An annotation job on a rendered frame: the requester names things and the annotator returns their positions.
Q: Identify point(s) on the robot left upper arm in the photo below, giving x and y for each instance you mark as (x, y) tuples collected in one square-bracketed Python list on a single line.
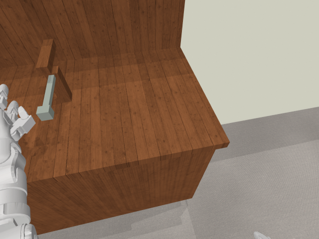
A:
[(23, 231)]

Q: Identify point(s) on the tap lever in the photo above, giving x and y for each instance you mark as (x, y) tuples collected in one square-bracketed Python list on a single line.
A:
[(45, 112)]

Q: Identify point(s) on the counter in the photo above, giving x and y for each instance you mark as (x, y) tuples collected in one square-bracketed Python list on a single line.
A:
[(132, 127)]

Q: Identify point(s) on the left robot forearm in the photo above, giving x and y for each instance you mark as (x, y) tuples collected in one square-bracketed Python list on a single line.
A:
[(14, 210)]

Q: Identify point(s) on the left robot hand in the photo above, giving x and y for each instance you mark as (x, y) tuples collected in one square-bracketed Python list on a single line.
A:
[(10, 125)]

